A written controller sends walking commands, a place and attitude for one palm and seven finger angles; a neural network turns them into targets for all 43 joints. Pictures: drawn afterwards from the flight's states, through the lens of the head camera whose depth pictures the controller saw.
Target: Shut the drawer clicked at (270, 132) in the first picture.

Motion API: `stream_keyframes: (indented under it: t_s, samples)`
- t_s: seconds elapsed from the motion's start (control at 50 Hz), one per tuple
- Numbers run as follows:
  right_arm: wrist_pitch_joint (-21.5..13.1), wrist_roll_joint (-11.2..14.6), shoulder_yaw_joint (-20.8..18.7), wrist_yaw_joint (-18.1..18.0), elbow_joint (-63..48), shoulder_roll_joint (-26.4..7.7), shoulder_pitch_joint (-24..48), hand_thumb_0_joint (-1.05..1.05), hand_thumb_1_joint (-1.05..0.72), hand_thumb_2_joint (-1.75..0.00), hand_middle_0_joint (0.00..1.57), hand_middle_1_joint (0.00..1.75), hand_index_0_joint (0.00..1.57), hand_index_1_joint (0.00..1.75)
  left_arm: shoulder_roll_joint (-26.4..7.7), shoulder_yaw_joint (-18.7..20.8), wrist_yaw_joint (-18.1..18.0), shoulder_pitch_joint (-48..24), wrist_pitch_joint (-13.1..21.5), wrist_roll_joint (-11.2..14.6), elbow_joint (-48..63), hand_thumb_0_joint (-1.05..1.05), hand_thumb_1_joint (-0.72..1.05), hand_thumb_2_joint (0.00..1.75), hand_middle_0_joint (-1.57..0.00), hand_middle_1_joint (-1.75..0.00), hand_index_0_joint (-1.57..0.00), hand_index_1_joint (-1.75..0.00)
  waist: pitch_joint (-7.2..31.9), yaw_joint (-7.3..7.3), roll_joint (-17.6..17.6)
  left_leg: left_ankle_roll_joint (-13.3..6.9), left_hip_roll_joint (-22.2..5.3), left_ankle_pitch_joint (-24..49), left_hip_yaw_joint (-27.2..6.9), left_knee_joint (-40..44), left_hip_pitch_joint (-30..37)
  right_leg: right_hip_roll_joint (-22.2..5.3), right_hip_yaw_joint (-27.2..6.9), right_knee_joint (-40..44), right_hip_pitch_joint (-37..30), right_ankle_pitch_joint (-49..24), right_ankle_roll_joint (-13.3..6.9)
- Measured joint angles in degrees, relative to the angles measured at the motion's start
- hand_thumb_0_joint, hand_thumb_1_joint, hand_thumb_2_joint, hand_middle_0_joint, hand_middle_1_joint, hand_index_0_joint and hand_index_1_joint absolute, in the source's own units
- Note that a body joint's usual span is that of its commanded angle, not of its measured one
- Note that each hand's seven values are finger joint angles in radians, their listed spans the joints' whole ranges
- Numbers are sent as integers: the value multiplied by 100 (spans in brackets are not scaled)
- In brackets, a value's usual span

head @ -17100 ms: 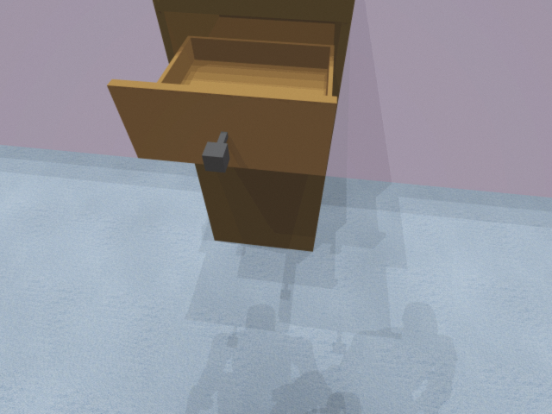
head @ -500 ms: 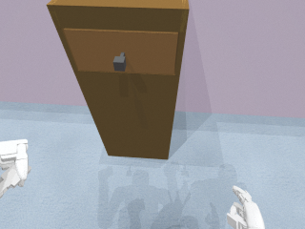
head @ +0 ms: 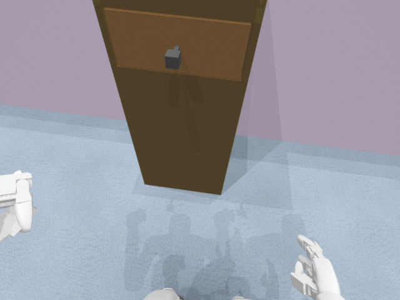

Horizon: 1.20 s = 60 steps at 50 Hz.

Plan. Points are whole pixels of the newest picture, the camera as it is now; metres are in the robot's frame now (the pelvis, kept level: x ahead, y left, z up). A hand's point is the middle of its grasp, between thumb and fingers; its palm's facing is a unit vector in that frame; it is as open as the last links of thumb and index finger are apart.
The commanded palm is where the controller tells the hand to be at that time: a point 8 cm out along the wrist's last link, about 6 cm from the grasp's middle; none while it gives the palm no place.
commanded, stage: step back with the hand held close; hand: left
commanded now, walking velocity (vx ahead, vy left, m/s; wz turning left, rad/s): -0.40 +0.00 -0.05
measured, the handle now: (174, 55) +0.69 +0.13 +0.10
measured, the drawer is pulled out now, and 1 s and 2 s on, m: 0.00 0.00 0.00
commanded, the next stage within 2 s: stop stepping back and stand still in 0.54 s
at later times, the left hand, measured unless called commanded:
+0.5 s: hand (12, 269) +0.13 +0.22 +0.18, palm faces +0.30 -0.85 -0.44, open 3.3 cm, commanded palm +0.07 +0.27 +0.19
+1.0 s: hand out of the picture +0.05 +0.26 +0.17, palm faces +0.37 -0.85 -0.39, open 3.3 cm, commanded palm -0.01 +0.29 +0.19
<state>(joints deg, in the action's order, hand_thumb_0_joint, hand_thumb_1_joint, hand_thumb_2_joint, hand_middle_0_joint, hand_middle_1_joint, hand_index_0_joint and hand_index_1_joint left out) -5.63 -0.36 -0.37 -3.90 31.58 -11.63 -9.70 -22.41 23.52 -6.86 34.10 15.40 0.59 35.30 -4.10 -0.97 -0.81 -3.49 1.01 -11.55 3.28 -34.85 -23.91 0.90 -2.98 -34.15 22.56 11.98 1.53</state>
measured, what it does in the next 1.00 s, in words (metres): walks backwards: right foot, then left foot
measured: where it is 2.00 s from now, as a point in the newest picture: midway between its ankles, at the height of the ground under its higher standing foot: outside the picture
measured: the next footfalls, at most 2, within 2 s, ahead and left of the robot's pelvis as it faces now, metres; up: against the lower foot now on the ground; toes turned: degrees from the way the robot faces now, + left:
right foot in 0.46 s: -0.14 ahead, -0.10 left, +0.00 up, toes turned -4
left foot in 0.90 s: -0.11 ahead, +0.13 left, +0.00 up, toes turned -1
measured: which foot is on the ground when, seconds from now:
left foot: down 0.00-0.72, up 0.74-0.88, down 0.90-1.00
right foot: down 0.00-0.22, up 0.24-0.44, down 0.46-1.00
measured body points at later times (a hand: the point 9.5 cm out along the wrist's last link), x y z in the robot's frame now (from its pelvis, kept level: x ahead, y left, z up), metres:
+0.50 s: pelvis -0.08 +0.00 +0.00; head -0.04 +0.02 +0.45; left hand +0.11 +0.27 +0.20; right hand +0.09 -0.23 -0.08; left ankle +0.07 +0.08 -0.72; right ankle -0.17 -0.14 -0.73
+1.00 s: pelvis -0.16 +0.02 +0.01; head -0.16 +0.04 +0.46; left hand +0.02 +0.30 +0.19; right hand -0.02 -0.24 -0.06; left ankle -0.13 +0.12 -0.72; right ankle -0.17 -0.11 -0.72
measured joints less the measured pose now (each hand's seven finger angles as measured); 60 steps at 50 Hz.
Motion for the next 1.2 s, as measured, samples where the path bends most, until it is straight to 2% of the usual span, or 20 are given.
stream_keyframes:
  t_s: [0.12, 0.22, 0.3, 0.34, 0.4, 0.46, 0.5, 0.56, 0.6, 0.68, 0.72, 0.74, 0.78, 0.82, 0.86, 0.9, 0.96, 1.04, 1.14, 1.2]
  samples:
    - [42, -23, -61, 24, -68, -36, 88, 1, -90, -90, 20, 30, 20, 30, -34, -98, 10, -14, 104, 7, 93, 2, 89, 90, -141, -160, -141, -160, 100, 94, -11, 60, -10, -431, -71, -238, -291, 36, 24, 102, 160, -205, -25]
    - [86, -14, -110, -8, -23, -86, -2, 1, -90, -90, 20, 30, 20, 30, -187, 6, -82, 0, 238, 35, 137, 2, 89, 90, -141, -160, -141, -160, 118, 214, -47, -16, 1, -84, -103, -195, -419, 45, 39, 79, 284, -231, 0]
    - [-63, -28, -179, -48, 109, -28, -192, 1, -90, -90, 20, 30, 20, 30, -257, 144, -67, -91, 238, -39, -32, 2, 89, 90, -141, -160, -141, -160, 154, 301, 168, -110, -150, 460, -268, -24, -475, 413, -28, -1457, 331, 744, -13]
    - [-138, -33, -175, -12, 221, 59, -299, 1, -90, -90, 20, 30, 20, 30, -238, 201, -86, -20, 230, 17, -68, 2, 89, 90, -141, -160, -141, -160, 292, 237, 192, -63, -220, 567, -289, 210, -484, 467, 59, -1631, 7, 1143, -51]
    - [-264, -78, -97, 65, 356, 174, -368, 1, -90, -90, 20, 30, 20, 30, -135, 168, -120, 173, 210, 156, -10, 2, 89, 90, -141, -160, -141, -160, 515, 72, 135, 28, -317, 900, -164, 693, -510, 333, 266, -609, -779, 1547, -173]
    - [-318, -133, 16, 118, 404, 249, -196, 1, -90, -90, 20, 30, 20, 30, -98, 74, -103, 175, 258, 198, 89, 2, 89, 90, -141, -160, -141, -160, 525, -138, -49, 114, -373, 1115, 157, 861, -678, 64, 172, 870, -1369, 863, -237]
    - [-276, -152, 57, 77, 548, 222, 0, 1, -90, -90, 20, 30, 20, 30, -28, -159, -41, -41, 279, 168, 20, 2, 89, 90, -141, -160, -141, -160, 353, -174, 89, 267, -455, 829, 71, 702, -686, 174, 102, 806, -1328, 746, -107]
    - [-247, -99, 113, 7, 613, 222, -5, 1, -90, -90, 20, 30, 20, 30, -126, -329, 28, -159, 206, 156, 77, 2, 89, 90, -141, -160, -141, -160, 348, -43, 83, 332, -367, 978, -92, 623, -468, 190, 32, 598, -1339, 890, -44]
    - [-214, -64, 108, -34, 548, 239, -21, 1, -90, -90, 20, 30, 20, 30, -280, -286, 85, -220, 193, 200, 61, 2, 89, 90, -141, -160, -141, -160, 360, 136, 12, 142, -285, 1143, -91, 737, -372, 138, 32, 385, -1276, 985, -17]
    - [-227, -123, 86, -5, 280, 254, 38, 1, -90, -90, 20, 30, 20, 30, -581, 18, 138, -159, 131, 359, -99, 2, 89, 90, -141, -160, -141, -160, 333, 341, -49, 106, -262, 1491, -52, 1344, -260, 225, 144, -118, -876, 1658, -199]
    - [-206, -91, 54, 42, 98, 191, 2, 1, -90, -90, 20, 30, 20, 30, -642, 116, 129, 97, 36, 422, -55, 2, 89, 90, -141, -160, -140, -160, 301, 437, 49, 183, -289, 1377, -138, 1353, -344, 272, 316, 231, -915, 1191, -283]
    - [-175, -52, 30, 57, 49, 146, -47, 1, -90, -90, 20, 30, 20, 30, -652, 115, 124, 265, -16, 429, 7, 2, 89, 90, -141, -160, -140, -160, 302, 455, 73, 283, -264, 827, -194, 1038, -456, 251, 378, 352, -934, 826, -290]
    - [-86, -16, -21, 55, 113, 65, -211, 1, -90, -90, 20, 30, 20, 30, -606, 78, 102, 648, -123, 400, 171, 2, 89, 90, -141, -160, -140, -160, 487, 294, -49, 432, -81, -59, -300, -353, -720, 119, 329, 403, -847, 470, -340]
    - [-8, -5, -64, -1, 275, -16, -408, 1, -90, -90, 20, 30, 20, 30, -418, -17, 56, 804, -217, 318, 189, 2, 89, 90, -141, -160, -140, -160, 706, 132, -152, 439, -3, -460, -265, -1196, -649, 25, 242, 511, -828, 456, -272]
    - [-36, 11, -60, -106, 415, -100, -591, 1, -90, -90, 20, 30, 20, 30, -199, -119, -42, 681, -271, 218, 70, 2, 89, 90, -141, -160, -141, -160, 827, 48, -203, 363, -58, -534, -197, -754, -115, -47, 261, 600, -843, 426, -192]
    - [-172, 23, -74, -193, 455, -271, -739, 1, -90, -90, 20, 30, 20, 30, 42, -244, -152, 416, -290, 127, -106, 2, 89, 90, -141, -160, -141, -160, 870, 36, -5, 239, -231, -467, -319, 290, 576, 7, 427, 521, -790, 452, -125]
    - [-244, 66, -65, -244, 656, -204, -563, 1, -91, -90, 20, 30, 20, 30, 211, -324, -242, -65, -379, 70, -466, 2, 89, 90, -141, -160, -141, -160, 597, 10, -169, 190, -20, -328, -279, 517, 746, -215, 390, 389, -812, 391, -10]
    - [-398, 3, 114, -144, 479, 67, -394, 2, -91, -90, 20, 30, 20, 30, 76, -307, -209, -60, -445, 46, -415, 2, 89, 90, -141, -160, -140, -160, 463, 97, -313, 185, 99, 13, -149, 816, 949, -263, 273, 141, -829, 616, -35]
    - [-379, -53, 300, -7, 316, 292, -298, 1, -90, -90, 20, 30, 20, 30, -68, -348, -132, 44, -333, 25, -318, 2, 89, 90, -141, -160, -140, -160, 518, 183, -89, 224, 3, -39, -239, 767, 831, -82, 410, 558, -1002, 374, -241]
    - [-212, -47, 290, 19, 344, 303, -289, 1, -90, -90, 20, 30, 20, 30, -75, -321, -113, 135, -350, 87, -264, 2, 89, 90, -141, -160, -140, -160, 611, 101, -9, 253, -38, -653, -267, -204, 404, -14, 413, 648, -925, 227, -380]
